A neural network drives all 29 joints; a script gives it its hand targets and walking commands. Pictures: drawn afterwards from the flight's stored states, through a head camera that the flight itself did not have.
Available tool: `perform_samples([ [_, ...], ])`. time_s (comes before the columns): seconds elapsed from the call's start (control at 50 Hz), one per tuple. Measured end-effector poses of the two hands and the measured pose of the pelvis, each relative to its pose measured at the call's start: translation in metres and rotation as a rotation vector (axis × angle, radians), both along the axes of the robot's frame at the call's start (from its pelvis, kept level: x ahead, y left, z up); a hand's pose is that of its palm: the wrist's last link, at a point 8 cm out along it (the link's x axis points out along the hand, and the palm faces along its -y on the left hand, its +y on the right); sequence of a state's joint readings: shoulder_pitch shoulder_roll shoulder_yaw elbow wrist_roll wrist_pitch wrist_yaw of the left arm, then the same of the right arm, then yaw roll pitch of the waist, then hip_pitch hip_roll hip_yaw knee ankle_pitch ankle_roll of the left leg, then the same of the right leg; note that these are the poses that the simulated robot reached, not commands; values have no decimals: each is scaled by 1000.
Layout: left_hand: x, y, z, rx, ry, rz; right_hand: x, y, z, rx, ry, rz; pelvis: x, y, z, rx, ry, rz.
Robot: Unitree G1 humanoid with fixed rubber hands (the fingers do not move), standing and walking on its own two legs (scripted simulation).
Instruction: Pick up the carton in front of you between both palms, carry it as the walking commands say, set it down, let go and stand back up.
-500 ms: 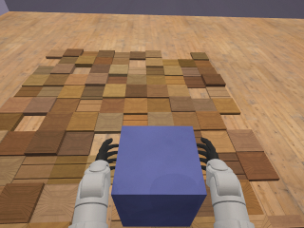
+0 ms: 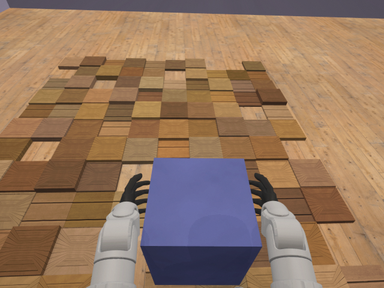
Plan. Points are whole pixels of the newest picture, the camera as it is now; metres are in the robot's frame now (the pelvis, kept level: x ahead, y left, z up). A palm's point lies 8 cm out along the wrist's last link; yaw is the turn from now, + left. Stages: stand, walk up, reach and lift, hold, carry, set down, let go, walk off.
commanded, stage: carry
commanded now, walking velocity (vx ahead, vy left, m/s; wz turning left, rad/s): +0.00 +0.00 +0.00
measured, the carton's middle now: (198, 223) +0.29 +0.00 -0.04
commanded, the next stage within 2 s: none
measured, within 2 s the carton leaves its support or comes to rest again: neither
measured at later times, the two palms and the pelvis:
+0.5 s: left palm (127, 194) +0.30 +0.16 +0.06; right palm (268, 194) +0.30 -0.14 +0.07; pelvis +0.00 +0.00 +0.00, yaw +0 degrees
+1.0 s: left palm (125, 171) +0.32 +0.16 +0.10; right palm (273, 171) +0.32 -0.15 +0.11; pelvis +0.00 +0.00 +0.00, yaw +1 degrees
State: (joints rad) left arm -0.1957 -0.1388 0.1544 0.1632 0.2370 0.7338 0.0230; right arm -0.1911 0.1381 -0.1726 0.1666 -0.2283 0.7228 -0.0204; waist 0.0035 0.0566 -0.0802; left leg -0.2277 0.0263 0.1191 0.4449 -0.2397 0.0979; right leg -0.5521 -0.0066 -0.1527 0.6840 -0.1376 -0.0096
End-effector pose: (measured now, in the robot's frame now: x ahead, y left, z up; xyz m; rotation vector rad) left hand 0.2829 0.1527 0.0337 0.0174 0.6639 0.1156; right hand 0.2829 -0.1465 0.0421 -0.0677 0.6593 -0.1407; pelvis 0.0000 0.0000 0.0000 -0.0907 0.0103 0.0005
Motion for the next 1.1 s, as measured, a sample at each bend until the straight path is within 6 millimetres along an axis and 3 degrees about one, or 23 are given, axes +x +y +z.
perform_samples([
  [0.36, 7, 2, 0, -3, -1, 0, 6, 2, 0, 5, -1, -8, 4, 3, 0, -4, 5, 0],
  [0.62, 24, 3, 47, -74, -87, 51, 22, 3, 45, 71, -90, -57, 5, 2, 1, -12, 7, 4],
  [0.8, 28, 1, 59, -118, -65, 82, 25, 0, 57, 113, -72, -89, 6, 3, 2, -12, 0, 9],
  [1.1, 48, 7, 73, -124, -82, 181, 48, -4, 72, 126, -93, -157, 7, -2, 2, -8, 16, 11],
])
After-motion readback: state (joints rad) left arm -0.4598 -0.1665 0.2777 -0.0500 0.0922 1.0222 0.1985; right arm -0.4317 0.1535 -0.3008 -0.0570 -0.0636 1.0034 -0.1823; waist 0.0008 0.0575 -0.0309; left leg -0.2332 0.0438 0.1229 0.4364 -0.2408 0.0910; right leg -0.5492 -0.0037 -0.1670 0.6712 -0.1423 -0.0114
